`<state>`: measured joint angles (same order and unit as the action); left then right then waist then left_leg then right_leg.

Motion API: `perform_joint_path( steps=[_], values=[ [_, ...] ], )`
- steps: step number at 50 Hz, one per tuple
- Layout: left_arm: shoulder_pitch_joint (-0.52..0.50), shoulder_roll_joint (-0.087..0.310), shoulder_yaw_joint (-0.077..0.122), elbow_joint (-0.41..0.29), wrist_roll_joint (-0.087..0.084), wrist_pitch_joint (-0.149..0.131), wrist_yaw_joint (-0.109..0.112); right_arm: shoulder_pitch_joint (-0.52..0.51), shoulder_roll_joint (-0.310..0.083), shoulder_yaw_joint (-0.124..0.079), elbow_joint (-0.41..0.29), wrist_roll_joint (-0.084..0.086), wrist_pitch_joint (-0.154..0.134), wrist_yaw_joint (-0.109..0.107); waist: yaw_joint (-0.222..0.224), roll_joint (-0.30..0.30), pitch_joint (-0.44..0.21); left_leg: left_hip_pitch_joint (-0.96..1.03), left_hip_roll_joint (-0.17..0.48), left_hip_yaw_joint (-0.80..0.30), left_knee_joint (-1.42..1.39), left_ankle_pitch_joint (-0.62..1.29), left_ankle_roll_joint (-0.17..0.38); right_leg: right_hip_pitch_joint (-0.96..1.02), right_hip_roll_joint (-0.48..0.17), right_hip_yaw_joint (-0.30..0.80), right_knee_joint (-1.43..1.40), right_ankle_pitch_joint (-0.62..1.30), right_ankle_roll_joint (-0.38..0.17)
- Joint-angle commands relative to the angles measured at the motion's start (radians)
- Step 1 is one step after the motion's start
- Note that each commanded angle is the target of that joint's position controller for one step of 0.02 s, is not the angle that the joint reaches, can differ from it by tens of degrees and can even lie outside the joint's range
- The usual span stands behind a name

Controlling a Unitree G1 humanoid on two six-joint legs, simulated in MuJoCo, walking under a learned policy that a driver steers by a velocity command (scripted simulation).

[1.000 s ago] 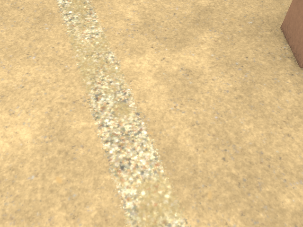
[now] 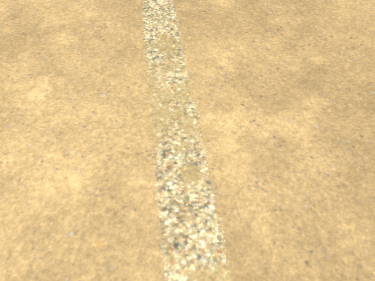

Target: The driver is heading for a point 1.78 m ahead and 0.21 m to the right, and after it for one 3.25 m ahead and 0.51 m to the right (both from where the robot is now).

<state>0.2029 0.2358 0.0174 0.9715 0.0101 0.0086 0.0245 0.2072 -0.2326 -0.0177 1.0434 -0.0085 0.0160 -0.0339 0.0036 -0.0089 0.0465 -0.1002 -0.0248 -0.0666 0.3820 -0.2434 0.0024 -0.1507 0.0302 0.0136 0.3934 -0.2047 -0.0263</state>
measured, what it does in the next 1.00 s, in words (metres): walks ahead: left foot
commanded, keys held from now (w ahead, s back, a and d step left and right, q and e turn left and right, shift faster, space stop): no key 0.12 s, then w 0.88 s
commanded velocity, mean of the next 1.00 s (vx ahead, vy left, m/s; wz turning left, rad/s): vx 0.32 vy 0.00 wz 0.01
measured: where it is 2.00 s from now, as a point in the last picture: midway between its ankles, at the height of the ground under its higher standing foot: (196, 202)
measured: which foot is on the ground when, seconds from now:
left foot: down 0.00-0.40, up 0.42-0.84, down 0.86-1.00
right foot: down 0.00-0.88, up 0.90-1.00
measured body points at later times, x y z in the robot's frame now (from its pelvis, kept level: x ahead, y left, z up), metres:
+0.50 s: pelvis +0.06 -0.03 +0.00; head +0.06 -0.05 +0.45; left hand +0.03 +0.23 -0.14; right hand +0.08 -0.28 -0.16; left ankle +0.01 +0.10 -0.69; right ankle +0.02 -0.10 -0.74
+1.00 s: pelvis +0.32 +0.01 -0.01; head +0.35 +0.01 +0.44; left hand +0.32 +0.25 -0.16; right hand +0.40 -0.25 -0.15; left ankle +0.37 +0.06 -0.74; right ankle +0.21 -0.11 -0.65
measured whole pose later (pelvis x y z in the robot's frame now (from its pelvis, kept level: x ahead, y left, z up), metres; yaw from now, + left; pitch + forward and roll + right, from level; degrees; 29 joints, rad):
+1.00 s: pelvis +0.32 +0.01 -0.01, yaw -1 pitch -1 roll +1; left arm 0.33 0.20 0.03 1.03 0.03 -0.08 -0.01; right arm 0.19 -0.23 -0.05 0.99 -0.02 -0.07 0.01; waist 0.02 -0.02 0.06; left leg -0.28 -0.08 0.12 0.46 -0.18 0.11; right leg -0.36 -0.02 0.01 1.19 -0.31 -0.09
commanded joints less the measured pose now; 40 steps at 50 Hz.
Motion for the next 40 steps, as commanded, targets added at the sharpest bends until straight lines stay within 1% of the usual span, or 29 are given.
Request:
perform_joint_path(
  steps=[1,6,7,9,10,11,12,13,14,15,16,17,18,19,20,21,22,23,24,25,26,27,28,30,33,36,38,39,40],
  values=[
    [0.019,0.098,0.019,-0.004,0.0,-0.005,0.002,0.016,-0.099,-0.01,-0.001,0.0,-0.012,-0.005,0.003,0.035,0.001,-0.055,0.095,-0.087,-0.079,0.129,0.035,0.016,-0.102,0.099,-0.068,0.097,-0.023],
    [0.034,0.09,0.012,0.042,0.0,-0.002,0.001,0.028,-0.093,-0.002,0.034,0.0,-0.015,-0.005,0.004,0.021,0.016,-0.075,0.096,-0.092,-0.095,0.08,0.042,0.008,-0.1,0.098,-0.078,0.062,-0.015],
    [0.045,0.088,0.011,0.051,0.001,-0.002,0.0,0.043,-0.093,-0.001,0.042,-0.001,-0.015,-0.005,0.002,0.023,-0.006,-0.072,0.089,-0.093,-0.107,-0.022,0.048,0.012,-0.088,0.091,-0.075,-0.026,-0.015],
    [0.046,0.105,0.019,0.05,0.007,0.005,-0.003,0.063,-0.132,-0.017,0.043,-0.003,-0.006,-0.003,-0.006,0.051,0.02,-0.112,0.073,-0.116,-0.104,-0.351,0.089,-0.059,-0.035,0.056,-0.004,-0.3,-0.034],
    [0.032,0.103,0.019,0.041,0.013,0.007,-0.008,0.079,-0.138,-0.022,0.041,-0.006,-0.001,0.0,-0.018,0.063,0.064,-0.136,0.09,-0.156,-0.127,-0.491,0.116,-0.135,-0.02,0.051,0.032,-0.392,-0.044],
    [0.01,0.084,0.015,0.028,0.016,0.006,-0.013,0.108,-0.144,-0.027,0.045,-0.006,0.001,0.002,-0.034,0.095,0.101,-0.131,0.131,-0.226,-0.163,-0.571,0.146,-0.207,-0.004,0.034,0.092,-0.398,-0.044],
    [-0.006,0.05,0.008,0.015,0.02,-0.001,-0.018,0.142,-0.152,-0.034,0.054,-0.006,-0.001,0.002,-0.046,0.151,0.111,-0.1,0.196,-0.318,-0.22,-0.609,0.181,-0.255,0.016,-0.017,0.189,-0.316,-0.034],
    [-0.01,0.035,0.004,0.007,0.028,-0.011,-0.022,0.147,-0.158,-0.041,0.057,-0.009,-0.005,0.002,-0.046,0.184,0.118,-0.097,0.266,-0.39,-0.261,-0.584,0.216,-0.269,-0.004,-0.048,0.277,-0.216,-0.029],
    [-0.01,0.053,0.009,0.0,0.027,-0.022,-0.024,0.138,-0.151,-0.044,0.051,-0.011,-0.011,0.005,-0.04,0.166,0.109,-0.101,0.291,-0.406,-0.279,-0.528,0.23,-0.277,-0.03,-0.038,0.323,-0.201,-0.031],
    [0.0,0.068,0.014,-0.004,0.024,-0.032,-0.029,0.12,-0.153,-0.047,0.044,-0.013,-0.018,0.008,-0.025,0.149,0.093,-0.092,0.289,-0.387,-0.274,-0.474,0.229,-0.272,-0.041,-0.03,0.334,-0.226,-0.035],
    [0.019,0.07,0.016,-0.005,0.02,-0.041,-0.034,0.095,-0.154,-0.049,0.035,-0.012,-0.024,0.011,-0.006,0.144,0.085,-0.101,0.271,-0.343,-0.258,-0.433,0.219,-0.241,-0.047,-0.033,0.296,-0.238,-0.042],
    [0.062,0.056,0.016,0.006,0.016,-0.048,-0.037,0.059,-0.149,-0.051,0.025,-0.005,-0.028,0.012,0.026,0.141,0.081,-0.157,0.235,-0.28,-0.232,-0.406,0.199,-0.146,-0.037,-0.052,0.217,-0.214,-0.051],
    [0.144,0.037,0.015,0.034,0.011,-0.053,-0.035,0.017,-0.145,-0.053,0.012,0.003,-0.029,0.015,0.069,0.133,0.077,-0.252,0.188,-0.213,-0.184,-0.403,0.176,0.006,-0.011,-0.085,0.11,-0.152,-0.058],
    [0.239,0.038,0.021,0.073,0.008,-0.056,-0.028,-0.004,-0.133,-0.053,0.001,-0.001,-0.031,0.016,0.105,0.092,0.086,-0.35,0.14,-0.165,-0.088,-0.396,0.159,0.146,0.018,-0.088,0.025,-0.141,-0.058],
    [0.334,0.08,0.032,0.098,0.018,-0.064,-0.017,-0.023,-0.084,-0.042,-0.02,-0.007,-0.04,0.019,0.133,-0.056,0.077,-0.472,0.066,-0.073,0.128,-0.339,0.128,0.267,-0.103,0.103,-0.098,-0.267,-0.07],
    [0.44,0.184,0.054,0.114,0.016,-0.069,-0.013,-0.033,-0.002,-0.02,-0.058,-0.003,-0.052,0.029,0.146,-0.287,0.025,-0.616,-0.051,0.086,0.429,-0.298,0.09,0.339,-0.345,0.529,-0.298,-0.574,-0.134],
    [0.409,0.193,0.058,0.125,0.017,-0.06,-0.014,-0.047,-0.075,-0.034,-0.074,-0.028,-0.057,0.036,0.102,-0.205,0.1,-0.664,-0.011,0.042,0.584,-0.279,0.102,0.209,-0.422,0.673,-0.344,-0.684,-0.197],
    [0.294,0.143,0.046,0.085,0.015,-0.065,-0.019,-0.058,-0.088,-0.037,-0.076,-0.03,-0.063,0.048,0.042,-0.091,0.16,-0.664,0.046,0.016,0.649,-0.173,0.108,0.126,-0.392,0.597,-0.336,-0.63,-0.197],
    [0.232,0.116,0.039,0.06,0.012,-0.077,-0.023,-0.035,-0.07,-0.033,-0.061,-0.024,-0.071,0.059,0.012,-0.052,0.149,-0.633,0.071,0.016,0.654,-0.091,0.101,0.102,-0.338,0.489,-0.333,-0.499,-0.176],
    [0.209,0.101,0.035,0.049,0.008,-0.088,-0.023,-0.015,-0.061,-0.033,-0.05,-0.024,-0.076,0.067,-0.005,-0.048,0.121,-0.603,0.086,0.029,0.642,-0.032,0.089,0.116,-0.293,0.393,-0.334,-0.353,-0.155],
    [0.221,0.082,0.029,0.055,0.006,-0.098,-0.02,-0.013,-0.063,-0.034,-0.045,-0.03,-0.076,0.072,-0.006,-0.049,0.1,-0.592,0.091,0.049,0.638,0.011,0.075,0.136,-0.261,0.315,-0.326,-0.215,-0.144],
    [0.253,0.068,0.024,0.068,0.006,-0.105,-0.019,-0.017,-0.059,-0.034,-0.046,-0.033,-0.073,0.075,-0.001,-0.055,0.077,-0.592,0.088,0.068,0.641,0.038,0.066,0.161,-0.238,0.257,-0.311,-0.095,-0.14],
    [0.29,0.061,0.021,0.083,0.006,-0.109,-0.018,-0.033,-0.054,-0.034,-0.054,-0.032,-0.068,0.075,0.003,-0.063,0.066,-0.61,0.086,0.083,0.64,0.052,0.058,0.187,-0.23,0.22,-0.294,0.013,-0.141],
    [0.346,0.052,0.015,0.104,0.005,-0.111,-0.016,-0.1,-0.044,-0.03,-0.082,-0.029,-0.061,0.073,0.019,-0.069,0.064,-0.653,0.084,0.11,0.615,0.072,0.04,0.213,-0.224,0.168,-0.272,0.192,-0.149],
    [0.369,0.046,0.008,0.11,0.007,-0.11,-0.013,-0.238,-0.027,-0.018,-0.145,-0.024,-0.058,0.072,0.042,-0.076,0.088,-0.647,0.068,0.151,0.475,0.108,0.022,0.189,-0.208,0.112,-0.262,0.364,-0.156],
    [0.381,0.059,0.007,0.117,0.009,-0.111,-0.008,-0.324,-0.013,-0.005,-0.19,-0.014,-0.059,0.073,0.058,-0.097,0.099,-0.552,0.04,0.187,0.307,0.153,0.038,0.17,-0.204,0.074,-0.258,0.467,-0.154],
    [0.37,0.072,0.01,0.121,0.01,-0.113,-0.007,-0.324,-0.027,-0.006,-0.207,-0.011,-0.061,0.068,0.043,-0.104,0.096,-0.479,0.025,0.196,0.237,0.153,0.071,0.188,-0.225,0.063,-0.241,0.571,-0.15],
    [0.35,0.079,0.011,0.12,0.009,-0.114,-0.006,-0.294,-0.039,-0.011,-0.205,-0.01,-0.063,0.063,0.02,-0.102,0.08,-0.419,0.009,0.199,0.213,0.144,0.092,0.2,-0.232,0.049,-0.2,0.696,-0.141],
    [0.331,0.091,0.014,0.117,0.008,-0.115,-0.005,-0.231,-0.056,-0.019,-0.191,-0.01,-0.067,0.055,-0.012,-0.103,0.043,-0.337,-0.016,0.202,0.201,0.122,0.112,0.218,-0.235,0.035,-0.124,0.853,-0.129]
  ],
)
